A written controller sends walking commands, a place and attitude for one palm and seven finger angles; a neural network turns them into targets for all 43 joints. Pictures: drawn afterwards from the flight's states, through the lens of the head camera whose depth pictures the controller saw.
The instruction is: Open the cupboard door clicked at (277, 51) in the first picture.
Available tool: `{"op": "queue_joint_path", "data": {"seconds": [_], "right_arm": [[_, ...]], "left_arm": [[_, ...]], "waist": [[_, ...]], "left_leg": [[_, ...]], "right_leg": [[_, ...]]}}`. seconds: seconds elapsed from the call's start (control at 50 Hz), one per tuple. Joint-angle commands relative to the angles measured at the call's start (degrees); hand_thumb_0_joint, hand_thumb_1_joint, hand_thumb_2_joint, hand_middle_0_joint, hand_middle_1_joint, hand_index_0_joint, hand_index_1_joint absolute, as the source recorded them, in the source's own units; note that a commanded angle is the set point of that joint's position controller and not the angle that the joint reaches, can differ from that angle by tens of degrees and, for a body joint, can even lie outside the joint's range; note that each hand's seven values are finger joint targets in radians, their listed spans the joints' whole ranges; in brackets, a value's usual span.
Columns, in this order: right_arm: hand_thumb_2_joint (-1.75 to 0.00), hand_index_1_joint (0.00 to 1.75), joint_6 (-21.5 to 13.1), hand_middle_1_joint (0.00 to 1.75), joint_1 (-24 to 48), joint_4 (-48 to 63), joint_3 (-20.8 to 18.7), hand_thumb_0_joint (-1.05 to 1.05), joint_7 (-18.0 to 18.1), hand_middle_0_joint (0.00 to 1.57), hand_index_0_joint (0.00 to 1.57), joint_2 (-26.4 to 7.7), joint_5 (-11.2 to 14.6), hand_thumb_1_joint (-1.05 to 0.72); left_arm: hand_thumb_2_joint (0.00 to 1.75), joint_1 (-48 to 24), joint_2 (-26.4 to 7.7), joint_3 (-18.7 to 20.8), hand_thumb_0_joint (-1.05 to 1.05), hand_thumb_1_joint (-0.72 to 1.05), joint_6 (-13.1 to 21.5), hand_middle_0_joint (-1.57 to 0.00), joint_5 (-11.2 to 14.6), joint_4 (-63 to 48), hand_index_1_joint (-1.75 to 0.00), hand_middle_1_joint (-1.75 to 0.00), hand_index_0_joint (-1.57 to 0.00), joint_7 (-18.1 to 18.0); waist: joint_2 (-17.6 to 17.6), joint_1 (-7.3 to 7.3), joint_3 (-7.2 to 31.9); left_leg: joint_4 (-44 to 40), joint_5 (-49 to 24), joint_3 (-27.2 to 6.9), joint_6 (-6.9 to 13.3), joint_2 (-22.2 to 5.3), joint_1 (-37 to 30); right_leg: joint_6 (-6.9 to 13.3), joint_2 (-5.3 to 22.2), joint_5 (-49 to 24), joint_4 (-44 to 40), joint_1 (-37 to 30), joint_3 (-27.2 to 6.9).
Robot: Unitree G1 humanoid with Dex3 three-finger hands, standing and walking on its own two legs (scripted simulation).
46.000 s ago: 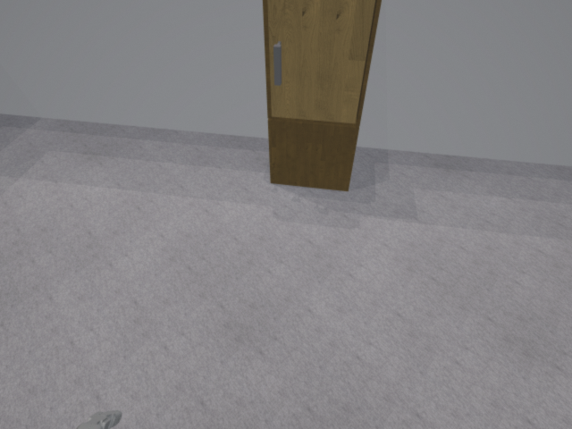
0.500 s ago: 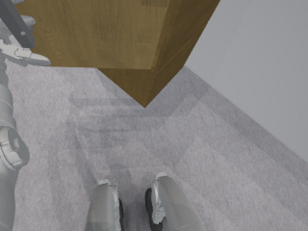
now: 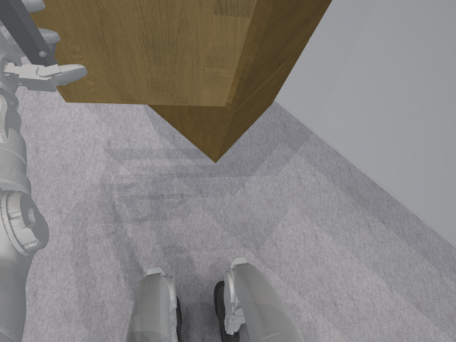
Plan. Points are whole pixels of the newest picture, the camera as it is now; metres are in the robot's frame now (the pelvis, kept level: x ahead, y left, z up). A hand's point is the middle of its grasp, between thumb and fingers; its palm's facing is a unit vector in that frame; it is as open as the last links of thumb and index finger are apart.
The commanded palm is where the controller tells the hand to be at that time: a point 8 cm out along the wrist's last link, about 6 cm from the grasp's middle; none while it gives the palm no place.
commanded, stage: close the thumb around the handle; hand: left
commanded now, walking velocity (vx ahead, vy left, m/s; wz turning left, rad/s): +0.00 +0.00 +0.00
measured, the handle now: (29, 24) +0.61 +0.25 +0.05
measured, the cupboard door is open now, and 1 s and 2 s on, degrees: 44 59 90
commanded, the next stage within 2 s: pull the door open along its arc in 0.40 s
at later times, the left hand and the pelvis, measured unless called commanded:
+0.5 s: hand (42, 53) +0.56 +0.23 +0.05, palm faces +0.02 -1.00 -0.01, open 5.9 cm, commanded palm +0.55 +0.25 +0.05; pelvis +0.00 +0.00 -0.01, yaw -1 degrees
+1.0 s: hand (50, 105) +0.47 +0.21 +0.05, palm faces -0.01 -1.00 +0.00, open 6.2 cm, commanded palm +0.41 +0.26 +0.05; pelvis +0.01 +0.01 +0.02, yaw +0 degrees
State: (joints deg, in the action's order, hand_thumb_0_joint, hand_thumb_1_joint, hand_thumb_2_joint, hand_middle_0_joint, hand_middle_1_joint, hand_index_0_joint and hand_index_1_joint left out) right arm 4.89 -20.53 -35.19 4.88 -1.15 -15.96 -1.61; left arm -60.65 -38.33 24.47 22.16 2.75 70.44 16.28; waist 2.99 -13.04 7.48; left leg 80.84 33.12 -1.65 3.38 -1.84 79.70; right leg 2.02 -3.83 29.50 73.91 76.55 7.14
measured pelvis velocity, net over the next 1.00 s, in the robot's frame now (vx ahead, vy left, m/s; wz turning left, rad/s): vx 0.01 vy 0.01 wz -0.01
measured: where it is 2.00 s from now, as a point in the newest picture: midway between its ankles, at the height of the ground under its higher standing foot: (200, 332)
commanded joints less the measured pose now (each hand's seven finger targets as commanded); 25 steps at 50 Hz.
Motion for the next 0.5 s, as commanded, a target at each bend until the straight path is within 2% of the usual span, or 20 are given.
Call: {"op": "queue_joint_path", "data": {"seconds": [0.0,0.04,0.06,0.08,0.1,0.12,0.14,0.16,0.18,0.2,0.28,0.3,0.34,0.38,0.4,0.42,0.44,0.48], "right_arm": [[-0.90,0.30,-0.49,0.30,-12.41,0.55,-4.15,0.00,1.07,0.20,0.20,-12.34,-0.21,-0.90],[-0.90,0.30,-0.49,0.30,-12.41,0.63,-4.04,0.00,1.26,0.20,0.20,-12.31,-0.15,-0.90],[-0.90,0.30,-0.44,0.30,-12.44,0.87,-4.10,0.00,1.35,0.20,0.20,-12.37,-0.09,-0.90],[-0.90,0.30,-0.52,0.30,-12.54,1.04,-4.18,0.00,1.26,0.20,0.20,-12.33,-0.13,-0.90],[-0.90,0.30,-0.48,0.30,-12.19,0.95,-4.18,0.00,1.14,0.20,0.20,-12.13,-0.02,-0.90],[-0.90,0.30,-0.33,0.30,-12.12,0.93,-4.01,0.00,1.21,0.20,0.20,-12.32,0.04,-0.90],[-0.90,0.30,-0.34,0.30,-12.06,1.06,-3.92,0.00,1.22,0.20,0.20,-12.23,0.15,-0.90],[-0.90,0.30,-0.34,0.30,-12.12,1.18,-3.86,0.00,1.36,0.20,0.20,-12.36,0.18,-0.90],[-0.90,0.30,-0.40,0.30,-12.30,1.22,-3.77,0.00,1.48,0.20,0.20,-12.35,0.14,-0.90],[-0.90,0.30,-0.37,0.30,-12.15,1.39,-3.76,0.00,1.43,0.20,0.20,-12.31,0.17,-0.90],[-0.90,0.30,-0.53,0.30,-12.42,1.21,-3.99,0.00,1.41,0.20,0.20,-12.37,0.06,-0.90],[-0.90,0.30,-0.43,0.30,-12.34,1.42,-4.00,0.00,1.40,0.20,0.20,-12.48,0.13,-0.90],[-0.90,0.30,-0.35,0.30,-12.28,1.41,-3.76,0.00,1.57,0.20,0.20,-12.53,0.14,-0.90],[-0.90,0.30,-0.46,0.30,-12.40,1.70,-3.73,0.00,1.56,0.20,0.20,-12.48,0.13,-0.90],[-0.90,0.30,-0.43,0.30,-12.13,1.90,-3.77,0.00,1.47,0.20,0.20,-12.42,0.27,-0.90],[-0.90,0.30,-0.36,0.30,-12.01,1.80,-3.72,0.00,1.59,0.20,0.20,-12.56,0.30,-0.90],[-0.90,0.30,-0.36,0.30,-12.02,1.79,-3.74,0.00,1.57,0.20,0.20,-12.57,0.24,-0.90],[-0.90,0.30,-0.50,0.30,-12.29,1.75,-3.86,0.00,1.48,0.20,0.20,-12.59,0.20,-0.90]], "left_arm": [[0.68,-26.06,-12.70,0.34,0.00,0.40,4.94,-0.36,1.10,-11.94,-1.30,-1.30,-0.36,1.12],[0.73,-26.65,-14.22,1.18,0.00,0.51,4.77,-0.37,1.18,-12.32,-1.31,-1.31,-0.37,1.44],[0.76,-25.69,-15.23,1.91,0.00,0.56,4.90,-0.38,1.18,-12.79,-1.31,-1.31,-0.38,1.67],[0.78,-25.40,-15.16,2.10,0.00,0.62,5.27,-0.38,1.26,-13.57,-1.32,-1.32,-0.38,1.84],[0.80,-24.36,-13.27,0.88,0.00,0.68,4.94,-0.38,1.40,-12.44,-1.33,-1.33,-0.38,2.18],[0.83,-23.58,-14.82,2.12,0.00,0.73,4.61,-0.39,1.38,-11.26,-1.33,-1.33,-0.39,2.20],[0.85,-24.05,-13.34,0.72,0.00,0.79,4.09,-0.39,1.47,-10.66,-1.34,-1.34,-0.39,2.37],[0.88,-24.29,-14.59,1.58,0.00,0.84,3.78,-0.40,1.52,-10.34,-1.34,-1.34,-0.40,2.32],[0.90,-24.86,-15.68,2.29,0.00,0.90,4.02,-0.40,1.45,-11.02,-1.35,-1.35,-0.40,2.30],[0.90,-24.66,-14.79,1.42,0.00,0.90,3.75,-0.40,1.29,-10.60,-1.35,-1.35,-0.40,2.34],[0.90,-25.43,-15.31,2.18,0.00,0.90,4.13,-0.40,1.53,-12.80,-1.35,-1.35,-0.40,2.40],[0.90,-23.93,-15.27,2.33,0.00,0.90,3.92,-0.40,1.55,-11.53,-1.35,-1.35,-0.40,2.48],[0.90,-24.63,-16.92,3.20,0.00,0.90,3.46,-0.40,1.50,-11.21,-1.35,-1.35,-0.40,2.37],[0.90,-24.81,-17.98,4.10,0.00,0.90,3.75,-0.40,1.52,-12.36,-1.35,-1.35,-0.40,2.42],[0.90,-23.29,-16.40,2.95,0.00,0.90,3.44,-0.40,1.43,-11.05,-1.35,-1.35,-0.40,2.63],[0.90,-23.51,-17.08,3.29,0.00,0.90,3.37,-0.40,1.32,-11.35,-1.35,-1.35,-0.40,2.53],[0.90,-24.07,-16.25,2.55,0.00,0.90,3.21,-0.40,1.17,-11.22,-1.35,-1.35,-0.40,2.54],[0.90,-25.04,-16.54,3.01,0.00,0.90,3.68,-0.40,1.34,-12.74,-1.35,-1.35,-0.40,2.29]], "waist": [[12.98,-2.06,32.98],[11.87,-2.21,33.62],[12.21,-1.47,34.63],[14.31,-0.90,35.99],[14.50,-1.06,35.67],[13.12,-0.82,34.24],[11.97,-1.82,32.90],[10.94,-1.68,31.87],[11.47,-1.53,32.47],[12.28,-1.49,32.84],[13.52,-1.27,35.18],[13.03,-1.03,34.81],[11.66,-1.46,33.98],[11.99,-0.90,34.93],[12.26,-0.83,34.64],[12.10,-0.88,34.21],[12.15,-1.25,33.87],[13.61,-1.01,34.34]], "left_leg": [[-8.12,-27.46,-6.90,-1.94,-1.05,-33.46],[-7.50,-26.82,-6.01,-1.42,-0.89,-31.33],[-7.63,-27.32,-6.03,-1.49,-0.83,-31.56],[-7.75,-29.13,-6.28,-1.79,-0.84,-33.38],[-7.60,-29.38,-6.23,-1.91,-0.84,-33.68],[-7.57,-28.36,-6.27,-1.88,-0.96,-32.31],[-7.51,-27.32,-6.05,-1.52,-0.91,-31.17],[-7.50,-25.65,-5.69,-1.28,-0.83,-29.30],[-7.45,-26.17,-5.78,-1.20,-0.82,-29.50],[-7.53,-26.25,-5.71,-1.32,-0.76,-29.72],[-7.21,-28.38,-6.42,-1.64,-1.00,-32.42],[-7.31,-28.21,-6.37,-1.76,-1.00,-32.09],[-6.80,-27.39,-5.85,-1.33,-0.98,-29.84],[-7.01,-27.39,-5.81,-1.34,-0.87,-29.77],[-7.13,-27.09,-5.65,-1.41,-0.80,-29.77],[-7.23,-27.11,-5.97,-1.54,-0.99,-29.79],[-7.23,-26.60,-6.17,-1.56,-1.04,-30.07],[-7.69,-27.47,-6.92,-1.91,-1.22,-32.35]], "right_leg": [[0.14,-0.29,-14.57,-7.33,-8.76,-4.10],[-0.06,-0.37,-15.52,-7.45,-10.96,-4.62],[0.05,-0.31,-15.95,-7.29,-11.87,-4.61],[0.31,-0.25,-16.48,-6.76,-11.17,-4.59],[0.22,-0.22,-16.56,-6.84,-10.51,-4.37],[0.18,-0.30,-15.82,-6.85,-10.57,-4.29],[-0.07,-0.40,-15.55,-7.18,-10.46,-4.36],[-0.14,-0.43,-15.07,-7.46,-11.46,-4.58],[-0.01,-0.37,-15.46,-7.10,-11.68,-4.68],[-0.03,-0.34,-15.38,-7.08,-11.40,-4.54],[0.13,-0.30,-15.78,-6.39,-10.02,-4.29],[0.03,-0.30,-15.68,-6.52,-10.08,-4.20],[-0.17,-0.38,-16.13,-6.57,-11.20,-4.50],[-0.03,-0.34,-16.41,-6.27,-12.31,-4.62],[-0.13,-0.33,-16.17,-6.57,-11.86,-4.63],[-0.10,-0.29,-15.77,-6.38,-11.34,-4.35],[-0.16,-0.30,-14.92,-6.40,-10.24,-4.25],[0.04,-0.32,-14.40,-6.08,-8.83,-4.01]]}}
